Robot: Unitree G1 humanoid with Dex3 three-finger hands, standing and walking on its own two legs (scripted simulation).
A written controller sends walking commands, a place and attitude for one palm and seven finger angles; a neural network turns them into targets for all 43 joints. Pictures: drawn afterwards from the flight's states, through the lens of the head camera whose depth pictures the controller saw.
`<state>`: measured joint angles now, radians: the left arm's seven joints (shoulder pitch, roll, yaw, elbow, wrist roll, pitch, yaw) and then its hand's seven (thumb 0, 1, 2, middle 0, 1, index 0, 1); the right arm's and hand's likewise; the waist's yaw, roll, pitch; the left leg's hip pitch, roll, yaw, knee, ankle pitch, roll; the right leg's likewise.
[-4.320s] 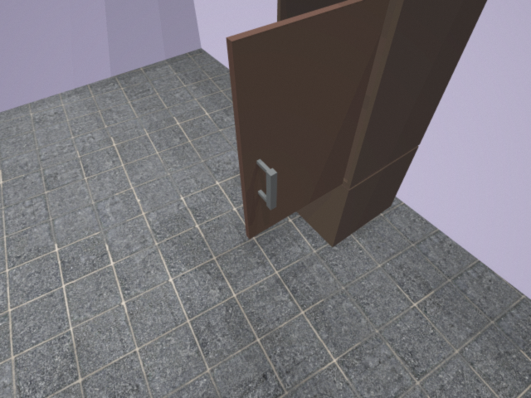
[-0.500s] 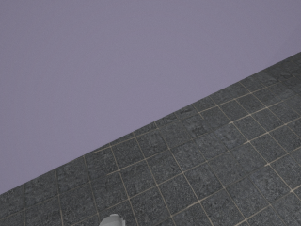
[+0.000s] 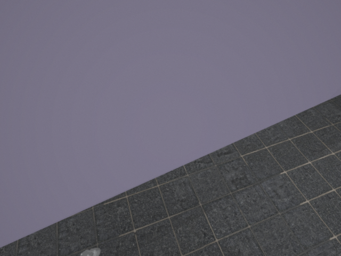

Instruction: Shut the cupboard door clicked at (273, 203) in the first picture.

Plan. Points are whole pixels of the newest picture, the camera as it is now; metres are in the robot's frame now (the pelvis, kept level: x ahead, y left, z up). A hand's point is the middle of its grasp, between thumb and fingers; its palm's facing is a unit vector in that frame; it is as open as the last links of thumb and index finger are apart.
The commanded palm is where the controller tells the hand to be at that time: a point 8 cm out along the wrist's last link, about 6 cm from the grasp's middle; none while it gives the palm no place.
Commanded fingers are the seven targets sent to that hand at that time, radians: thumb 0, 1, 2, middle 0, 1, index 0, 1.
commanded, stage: turn to face it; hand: left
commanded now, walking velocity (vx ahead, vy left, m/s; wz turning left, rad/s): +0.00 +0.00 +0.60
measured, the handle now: out of the picture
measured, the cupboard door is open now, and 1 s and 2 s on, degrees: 89 89 89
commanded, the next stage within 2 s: none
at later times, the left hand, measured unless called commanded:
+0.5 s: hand (92, 250) +0.16 +0.22 -0.15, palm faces +0.29 -0.92 -0.26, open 7.4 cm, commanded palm none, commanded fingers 0.00 0.90 0.90 -0.20 -0.30 -0.20 -0.30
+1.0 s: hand out of the picture +0.06 +0.16 -0.18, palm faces +0.61 -0.76 -0.25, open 7.4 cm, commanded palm none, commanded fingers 0.00 0.90 0.90 -0.20 -0.30 -0.20 -0.30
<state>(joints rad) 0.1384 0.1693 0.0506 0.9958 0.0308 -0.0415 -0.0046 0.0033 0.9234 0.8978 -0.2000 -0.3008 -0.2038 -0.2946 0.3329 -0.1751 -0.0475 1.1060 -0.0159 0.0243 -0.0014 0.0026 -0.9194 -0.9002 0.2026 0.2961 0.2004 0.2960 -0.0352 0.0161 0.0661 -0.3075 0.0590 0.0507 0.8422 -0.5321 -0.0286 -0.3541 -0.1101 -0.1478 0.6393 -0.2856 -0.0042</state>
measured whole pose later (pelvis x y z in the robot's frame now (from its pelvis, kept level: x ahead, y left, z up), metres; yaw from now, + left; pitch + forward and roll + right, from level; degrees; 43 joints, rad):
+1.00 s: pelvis +0.15 -0.03 +0.00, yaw +37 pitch +2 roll +1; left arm 0.21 0.24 0.06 0.94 0.02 0.06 0.02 0.01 0.90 0.90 -0.20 -0.30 -0.21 -0.30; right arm 0.08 -0.22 -0.05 0.88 -0.02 0.03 0.02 0.00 -0.91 -0.90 0.20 0.30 0.20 0.30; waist 0.01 -0.05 0.13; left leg -0.32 -0.01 0.06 0.62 -0.33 0.03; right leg -0.41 -0.12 -0.13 1.03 -0.56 0.07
